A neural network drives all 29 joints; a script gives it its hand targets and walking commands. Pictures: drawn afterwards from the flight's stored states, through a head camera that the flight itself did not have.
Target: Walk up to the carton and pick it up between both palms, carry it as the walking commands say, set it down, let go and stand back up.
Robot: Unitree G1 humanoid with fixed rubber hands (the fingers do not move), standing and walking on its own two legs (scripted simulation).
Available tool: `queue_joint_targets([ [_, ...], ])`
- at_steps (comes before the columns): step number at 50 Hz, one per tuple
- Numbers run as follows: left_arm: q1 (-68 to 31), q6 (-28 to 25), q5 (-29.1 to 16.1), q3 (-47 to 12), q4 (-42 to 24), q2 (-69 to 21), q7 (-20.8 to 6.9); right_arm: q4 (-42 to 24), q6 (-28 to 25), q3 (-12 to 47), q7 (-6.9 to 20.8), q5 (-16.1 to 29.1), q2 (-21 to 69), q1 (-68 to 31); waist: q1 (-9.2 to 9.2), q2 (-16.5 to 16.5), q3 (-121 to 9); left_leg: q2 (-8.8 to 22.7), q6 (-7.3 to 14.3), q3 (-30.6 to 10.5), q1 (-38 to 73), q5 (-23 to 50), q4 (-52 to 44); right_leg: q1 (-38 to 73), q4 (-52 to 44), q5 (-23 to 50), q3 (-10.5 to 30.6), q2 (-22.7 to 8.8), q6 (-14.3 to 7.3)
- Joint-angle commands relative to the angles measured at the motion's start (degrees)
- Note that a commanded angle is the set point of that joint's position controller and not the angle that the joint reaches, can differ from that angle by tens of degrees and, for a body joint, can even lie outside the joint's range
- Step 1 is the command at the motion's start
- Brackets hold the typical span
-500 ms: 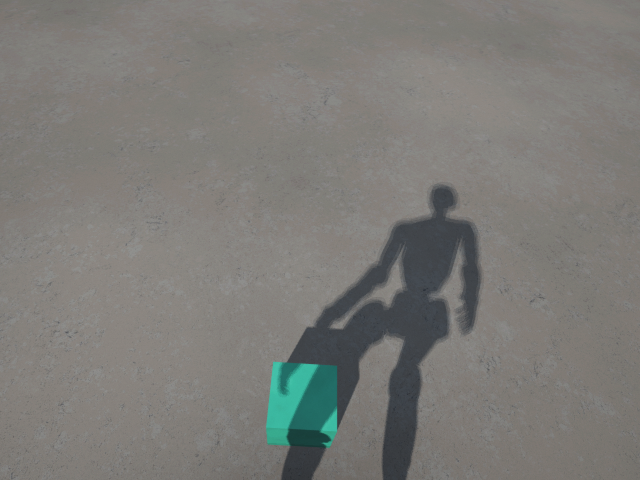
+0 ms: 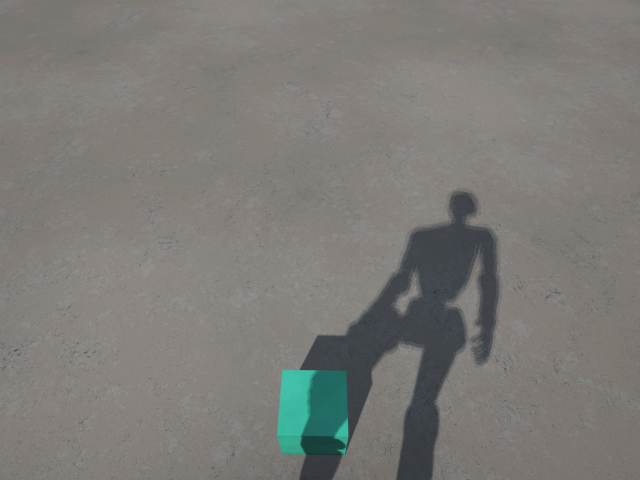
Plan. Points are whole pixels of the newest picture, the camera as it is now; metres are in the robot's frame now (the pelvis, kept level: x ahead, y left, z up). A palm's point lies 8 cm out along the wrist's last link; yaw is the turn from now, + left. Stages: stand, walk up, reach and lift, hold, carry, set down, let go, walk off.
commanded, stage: stand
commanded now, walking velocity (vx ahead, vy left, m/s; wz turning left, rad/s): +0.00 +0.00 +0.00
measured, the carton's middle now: (313, 413) +0.42 +0.02 -0.68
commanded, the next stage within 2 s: reach and lift in 0.62 s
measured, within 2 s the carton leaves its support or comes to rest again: neither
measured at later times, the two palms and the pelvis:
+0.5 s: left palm out of the picture +0.00 +0.24 -0.14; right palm out of the picture +0.04 -0.22 -0.14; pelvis +0.02 +0.01 +0.00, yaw +0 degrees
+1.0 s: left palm out of the picture +0.14 +0.21 -0.14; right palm out of the picture +0.15 -0.21 -0.14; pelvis -0.01 +0.01 -0.02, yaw +0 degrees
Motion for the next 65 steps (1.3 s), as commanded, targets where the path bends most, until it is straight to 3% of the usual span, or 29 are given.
queue_joint_targets([
  [1, 2.74, -0.57, -0.07, 1.1, -0.66, 5.67, 0.28, -0.77, -0.86, -0.57, -0.36, 0.05, -4.82, 1.45, 0.39, 0.2, 2.38, 3.67, 0.85, -4.18, 2.88, 6.77, -3.71, -6.73, -5.76, 6.47, 3.43, -4.82, -2.04],
  [5, 3.89, -0.68, 0.03, 1.01, 0.46, 5.17, 0.39, 0.12, -1.09, -0.63, -0.59, 0.22, -4.84, 1.86, 0.76, 1.14, 1.08, 4.22, 1.39, -5.0, 3.6, 9.35, -4.09, -4.97, -5.07, 8.53, 2.66, -4.57, -1.48],
  [31, 6.58, -0.82, 0.05, 0.46, 3.61, 3.79, 1.07, 1.17, -0.87, -0.94, -1.05, 0.49, -3.98, 1.76, 0.76, -0.54, 1.8, 3.93, 1.74, -3.43, 5.21, 11.8, -2.63, -4.73, -4.95, 12.22, 2.55, -5.14, -0.41],
  [32, -13.53, 0.97, -8.15, -1.48, -16.49, 6.14, 2.08, -18.94, 0.32, -1.05, -0.48, 6.64, -8.74, -18.34, -2.32, -0.26, -5.35, -1.94, 2.48, -3.49, -9.0, -7.53, 3.26, -23.63, 3.73, -1.98, -0.13, 0.86, -0.65],
  [33, -33.63, 4.85, -4.0, -1.49, -33.62, 7.91, 2.95, -21.84, 4.38, 0.31, -1.28, 4.49, -5.61, -26.01, -2.57, 0.67, -5.28, -1.44, 3.1, -2.09, -7.81, -7.14, 5.08, -25.21, 4.63, -3.3, -0.82, -0.92, -1.46],
  [34, -31.09, 9.7, -3.73, -0.42, -29.61, 8.66, 2.85, -21.99, 8.59, 1.14, -1.5, 4.81, -7.15, -23.18, -0.04, -0.85, -3.75, -1.98, 3.3, -2.44, -6.9, -5.88, 5.97, -28.71, 4.12, -4.91, -1.61, -1.08, -1.45],
  [35, -25.18, 14.91, -5.44, -1.56, -28.53, 9.45, 2.1, -23.41, 13.23, -0.38, -1.54, 4.12, -7.8, -18.69, -0.47, -1.9, -4.67, -2.33, 3.85, -0.87, -3.13, -4.53, 6.05, -30.8, 4.04, -4.79, -3.13, -0.14, -1.61],
  [36, -20.45, 20.57, -6.57, -2.55, -25.33, 8.05, 1.52, -21.41, 18.31, -0.08, -1.48, 4.08, -7.17, -16.06, 0.81, -1.06, -3.98, -3.0, 3.26, -1.04, -1.49, -2.64, 6.46, -31.2, 3.91, -3.7, -2.51, -0.43, -2.32],
  [38, -10.95, 30.21, -7.24, -2.36, -22.73, 5.42, 0.91, -23.27, 27.4, -0.59, -1.55, 2.92, -6.75, -10.64, 2.22, 0.16, -10.52, -3.53, 3.07, -2.07, -1.18, 8.51, 8.54, -29.45, 6.3, 6.4, -0.22, 0.93, -3.09],
  [41, -4.51, 36.26, -5.59, -2.3, -21.11, 1.98, 0.11, -24.26, 34.01, -0.84, -0.58, 1.37, -3.53, -5.55, 2.54, -0.52, -19.57, -2.73, 4.19, -6.98, 2.92, 28.58, 10.92, -29.69, 8.19, 21.22, 0.55, 2.04, -3.03],
  [43, -6.12, 35.99, -3.05, -0.74, -24.79, 1.05, -0.34, -26.27, 33.91, -1.42, 0.19, 0.06, -2.06, -5.91, 2.01, -0.73, -20.58, -2.83, 4.55, -8.11, 4.27, 31.89, 10.51, -31.45, 7.42, 23.43, 1.12, 1.93, -2.33],
  [48, -15.58, 29.52, 2.67, 5.56, -34.33, 1.69, -1.99, -33.22, 27.69, -6.27, 1.82, -5.8, -0.76, -12.59, 0.96, -1.82, -18.65, -3.95, 3.53, -4.66, -2.13, 24.15, 12.74, -34.92, 10.63, 19.27, 1.31, 2.37, -0.47],
  [53, -19.35, 24.85, 1.52, 6.04, -38.09, 3.82, -2.98, -38.25, 23.7, -6.52, 1.42, -2.85, 1.91, -15.93, -0.21, -1.78, -25.01, -4.6, 2.48, -4.5, -6.74, 20.43, 20.75, -39.79, 17.83, 17.8, 0.36, 3.03, 0.47],
  [60, -27.68, 27.53, 0.12, 5.87, -38.03, 5.28, -3.83, -41.74, 26.54, -4.93, -0.35, 0.0, 2.25, -24.59, -0.54, -0.53, -22.52, -4.91, 2.52, -3.13, -15.01, -1.19, 23.34, -41.8, 19.91, -0.72, -0.44, 2.62, 0.12],
  [65, -40.26, 29.52, -0.57, 6.43, -35.63, 7.32, -3.4, -39.27, 28.6, -5.61, -1.31, 1.13, 1.93, -35.92, -1.24, 0.33, -20.4, -4.79, 2.47, -2.9, -17.68, -9.24, 25.04, -45.67, 21.27, -10.17, -1.06, 2.19, -0.14],
])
